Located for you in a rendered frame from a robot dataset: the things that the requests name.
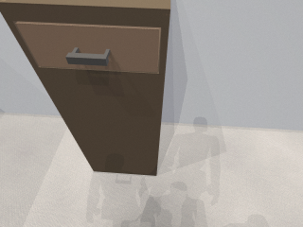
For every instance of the drawer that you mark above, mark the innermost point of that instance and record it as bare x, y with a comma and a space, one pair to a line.
132, 48

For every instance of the cabinet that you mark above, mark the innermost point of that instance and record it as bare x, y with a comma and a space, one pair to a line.
114, 115

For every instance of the handle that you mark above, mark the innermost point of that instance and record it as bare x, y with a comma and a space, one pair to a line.
75, 57

